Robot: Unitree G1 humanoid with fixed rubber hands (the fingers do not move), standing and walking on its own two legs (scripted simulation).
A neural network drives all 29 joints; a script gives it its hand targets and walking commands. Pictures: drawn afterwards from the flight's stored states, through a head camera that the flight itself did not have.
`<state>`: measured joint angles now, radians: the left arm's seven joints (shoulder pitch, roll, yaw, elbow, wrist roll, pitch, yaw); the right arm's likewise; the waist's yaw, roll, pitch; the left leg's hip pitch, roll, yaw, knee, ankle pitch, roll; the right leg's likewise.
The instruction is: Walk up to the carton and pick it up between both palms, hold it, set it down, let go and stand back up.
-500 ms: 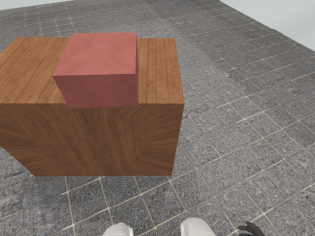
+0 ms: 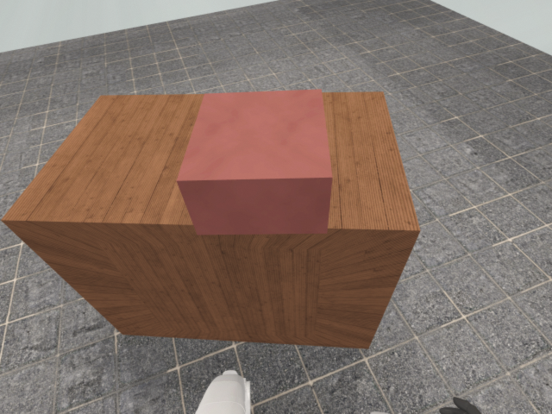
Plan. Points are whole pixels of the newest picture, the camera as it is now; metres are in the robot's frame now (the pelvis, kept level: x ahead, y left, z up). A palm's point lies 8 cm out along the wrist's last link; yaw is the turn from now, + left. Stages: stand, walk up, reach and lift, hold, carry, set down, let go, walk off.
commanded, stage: walk up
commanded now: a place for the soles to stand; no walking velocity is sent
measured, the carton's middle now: (261, 159) +0.59 +0.06 +0.02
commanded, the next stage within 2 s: none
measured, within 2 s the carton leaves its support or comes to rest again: neither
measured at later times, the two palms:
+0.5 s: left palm (110, 337) +0.26 +0.31 -0.09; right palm out of the picture +0.08 -0.18 -0.10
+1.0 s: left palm (112, 341) +0.24 +0.30 -0.07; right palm out of the picture +0.13 -0.19 -0.06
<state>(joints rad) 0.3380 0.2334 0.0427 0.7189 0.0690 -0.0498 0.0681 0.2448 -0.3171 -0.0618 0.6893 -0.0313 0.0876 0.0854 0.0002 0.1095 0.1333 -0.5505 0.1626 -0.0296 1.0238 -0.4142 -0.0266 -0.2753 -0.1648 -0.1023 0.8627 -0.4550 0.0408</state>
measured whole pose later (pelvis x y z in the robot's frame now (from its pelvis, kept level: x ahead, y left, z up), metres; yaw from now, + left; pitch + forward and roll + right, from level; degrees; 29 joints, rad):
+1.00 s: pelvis +0.10 +0.07 +0.04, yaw -11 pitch -2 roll +1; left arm 0.22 0.25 0.01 0.80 -0.01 0.01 -0.03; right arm 0.31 -0.26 0.01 0.67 0.00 0.00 0.01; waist 0.00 -0.01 0.04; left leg -0.23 0.12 0.25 0.57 -0.28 -0.01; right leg -0.27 -0.02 -0.01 0.59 -0.29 0.00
